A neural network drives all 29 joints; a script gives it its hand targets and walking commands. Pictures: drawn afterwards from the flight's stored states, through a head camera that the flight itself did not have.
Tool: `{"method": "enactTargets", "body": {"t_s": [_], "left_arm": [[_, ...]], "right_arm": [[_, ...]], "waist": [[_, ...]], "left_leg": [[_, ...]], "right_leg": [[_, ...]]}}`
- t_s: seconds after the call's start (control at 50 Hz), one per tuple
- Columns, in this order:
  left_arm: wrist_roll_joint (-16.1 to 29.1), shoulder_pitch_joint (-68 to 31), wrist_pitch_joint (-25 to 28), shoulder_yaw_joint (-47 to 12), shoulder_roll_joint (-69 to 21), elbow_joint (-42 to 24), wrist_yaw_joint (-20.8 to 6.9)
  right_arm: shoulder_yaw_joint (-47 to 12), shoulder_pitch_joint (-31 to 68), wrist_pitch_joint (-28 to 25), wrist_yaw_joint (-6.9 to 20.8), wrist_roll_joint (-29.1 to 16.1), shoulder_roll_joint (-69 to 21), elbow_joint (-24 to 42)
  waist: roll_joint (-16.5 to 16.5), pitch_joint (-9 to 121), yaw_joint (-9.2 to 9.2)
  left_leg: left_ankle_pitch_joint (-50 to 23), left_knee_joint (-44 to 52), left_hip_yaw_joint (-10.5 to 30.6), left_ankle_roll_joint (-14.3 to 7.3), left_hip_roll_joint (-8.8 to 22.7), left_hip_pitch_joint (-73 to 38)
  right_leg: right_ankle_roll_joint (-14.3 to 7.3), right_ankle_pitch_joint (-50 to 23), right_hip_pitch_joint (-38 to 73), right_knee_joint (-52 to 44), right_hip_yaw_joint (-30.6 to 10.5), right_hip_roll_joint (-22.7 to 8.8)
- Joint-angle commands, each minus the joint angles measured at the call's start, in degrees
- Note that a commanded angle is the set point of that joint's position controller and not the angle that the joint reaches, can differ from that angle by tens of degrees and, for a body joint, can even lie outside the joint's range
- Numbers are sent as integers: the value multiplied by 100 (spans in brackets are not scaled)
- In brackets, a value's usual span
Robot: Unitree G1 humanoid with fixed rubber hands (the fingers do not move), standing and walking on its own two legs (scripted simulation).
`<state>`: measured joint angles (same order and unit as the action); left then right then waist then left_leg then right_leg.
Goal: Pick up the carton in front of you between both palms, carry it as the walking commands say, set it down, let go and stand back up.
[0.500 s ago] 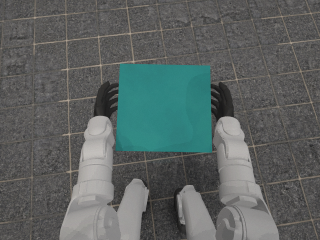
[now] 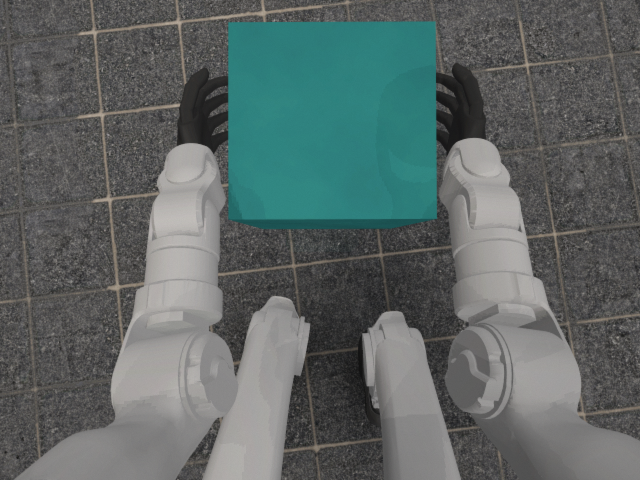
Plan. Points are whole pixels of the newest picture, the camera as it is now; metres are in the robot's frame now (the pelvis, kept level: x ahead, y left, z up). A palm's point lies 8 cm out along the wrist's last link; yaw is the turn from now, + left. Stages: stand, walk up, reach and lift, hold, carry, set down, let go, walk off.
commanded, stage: set down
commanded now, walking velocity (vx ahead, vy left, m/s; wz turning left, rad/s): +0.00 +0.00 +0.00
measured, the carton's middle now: (328, 150) +0.50 +0.04 -0.17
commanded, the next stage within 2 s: none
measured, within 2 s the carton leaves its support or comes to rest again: rests again in 1.10 s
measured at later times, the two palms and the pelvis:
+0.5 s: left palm (221, 153) +0.50 +0.21 -0.25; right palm (416, 143) +0.54 -0.09 -0.25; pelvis -0.02 +0.00 -0.10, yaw +0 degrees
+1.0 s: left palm (230, 160) +0.51 +0.21 -0.32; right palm (406, 148) +0.56 -0.09 -0.32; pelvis -0.01 -0.01 -0.15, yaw +0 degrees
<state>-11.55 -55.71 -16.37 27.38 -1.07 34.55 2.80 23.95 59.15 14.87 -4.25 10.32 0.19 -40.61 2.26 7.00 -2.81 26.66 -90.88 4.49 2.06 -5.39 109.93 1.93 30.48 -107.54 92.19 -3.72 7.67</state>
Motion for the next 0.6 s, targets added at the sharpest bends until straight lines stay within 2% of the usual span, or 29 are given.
{"method": "enactTargets", "body": {"t_s": [0.0, 0.26, 0.58], "left_arm": [[692, -3772, 27, -3089, -5024, 167, -1207], [726, -4857, 21, -2648, -4428, 406, -1281], [1395, -5931, 156, -2834, -3626, 401, -1366]], "right_arm": [[-2812, 3648, -58, 1185, -606, -5187, -180], [-2430, 4679, -29, 1100, -625, -4651, -683], [-3024, 5816, -209, 922, -1357, -3961, -728]], "waist": [[-119, 6040, -214], [-12, 5638, -338], [153, 5455, -553]], "left_leg": [[-1938, 378, -718, 148, -357, -3898], [-1716, -644, -864, 134, -274, -2874], [-2083, -1955, -942, 107, -102, -2397]], "right_leg": [[10, -1474, 2252, -504, 641, 407], [-36, -1215, 1508, 495, 689, 376], [-80, -1679, 1602, 1855, 671, 217]]}}
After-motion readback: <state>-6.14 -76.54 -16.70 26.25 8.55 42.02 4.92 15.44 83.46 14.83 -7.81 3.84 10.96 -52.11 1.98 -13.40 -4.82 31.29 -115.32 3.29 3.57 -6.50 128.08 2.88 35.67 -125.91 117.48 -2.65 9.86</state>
